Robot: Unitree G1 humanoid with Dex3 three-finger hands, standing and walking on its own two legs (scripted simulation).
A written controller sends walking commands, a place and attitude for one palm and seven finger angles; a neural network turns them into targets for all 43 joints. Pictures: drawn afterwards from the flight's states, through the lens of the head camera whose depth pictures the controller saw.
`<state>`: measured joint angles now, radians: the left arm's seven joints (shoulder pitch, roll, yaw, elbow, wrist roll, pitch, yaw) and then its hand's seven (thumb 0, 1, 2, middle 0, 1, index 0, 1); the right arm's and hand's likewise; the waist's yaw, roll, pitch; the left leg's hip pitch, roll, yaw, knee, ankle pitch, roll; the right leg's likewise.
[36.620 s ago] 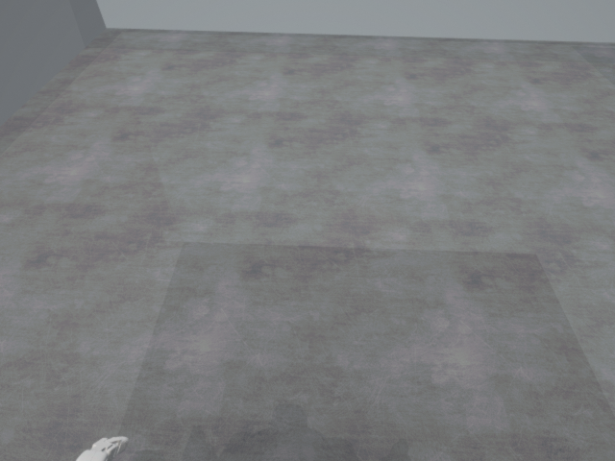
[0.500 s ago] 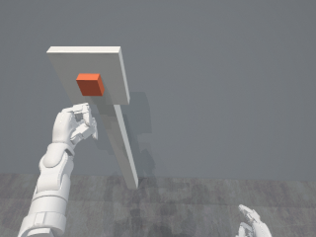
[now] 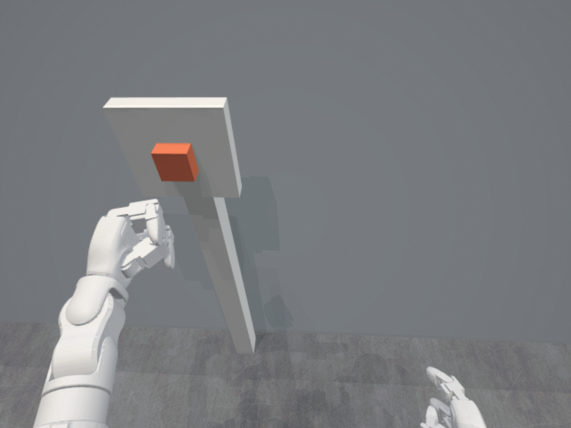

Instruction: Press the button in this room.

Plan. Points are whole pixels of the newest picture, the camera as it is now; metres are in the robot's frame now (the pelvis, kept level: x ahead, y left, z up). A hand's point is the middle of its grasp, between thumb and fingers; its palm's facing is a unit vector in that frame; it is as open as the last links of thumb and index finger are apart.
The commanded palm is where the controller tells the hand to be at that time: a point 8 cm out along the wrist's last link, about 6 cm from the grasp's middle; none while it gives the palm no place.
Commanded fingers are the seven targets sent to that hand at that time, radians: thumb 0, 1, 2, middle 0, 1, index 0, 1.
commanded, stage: draw the hand back to the body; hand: left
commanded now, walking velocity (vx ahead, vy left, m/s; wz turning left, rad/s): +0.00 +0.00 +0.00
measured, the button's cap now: (176, 161) +0.48 +0.21 +0.14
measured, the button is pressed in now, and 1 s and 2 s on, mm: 0 0 0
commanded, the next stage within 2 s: step back with the hand held close in 1.26 s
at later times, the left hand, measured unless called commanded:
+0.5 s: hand (106, 299) +0.22 +0.22 +0.14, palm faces +0.29 -0.93 -0.25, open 3.1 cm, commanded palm +0.18 +0.26 +0.16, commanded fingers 0.00 0.90 0.90 -1.30 -1.50 -1.30 -1.50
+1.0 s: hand (33, 319) +0.18 +0.25 +0.18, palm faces +0.42 -0.82 -0.39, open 3.1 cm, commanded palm +0.13 +0.29 +0.19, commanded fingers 0.00 0.90 0.90 -1.30 -1.50 -1.30 -1.50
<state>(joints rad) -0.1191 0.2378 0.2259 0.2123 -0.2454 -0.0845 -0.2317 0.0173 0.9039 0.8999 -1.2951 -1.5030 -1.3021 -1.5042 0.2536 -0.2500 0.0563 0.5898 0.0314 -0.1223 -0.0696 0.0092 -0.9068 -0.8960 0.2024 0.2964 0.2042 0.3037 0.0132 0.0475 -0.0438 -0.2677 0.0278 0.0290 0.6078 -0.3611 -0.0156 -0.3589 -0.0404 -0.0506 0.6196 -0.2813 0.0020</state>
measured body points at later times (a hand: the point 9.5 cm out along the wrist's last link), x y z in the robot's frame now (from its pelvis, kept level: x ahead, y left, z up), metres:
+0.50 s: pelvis -0.01 +0.00 +0.01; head -0.03 -0.02 +0.46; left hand +0.20 +0.26 +0.16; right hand +0.18 -0.22 -0.06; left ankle -0.03 +0.13 -0.73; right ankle +0.03 -0.12 -0.73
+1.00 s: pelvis +0.00 +0.01 +0.02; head -0.03 -0.01 +0.46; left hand +0.15 +0.29 +0.20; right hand +0.19 -0.19 -0.06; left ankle -0.03 +0.13 -0.73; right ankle +0.03 -0.12 -0.73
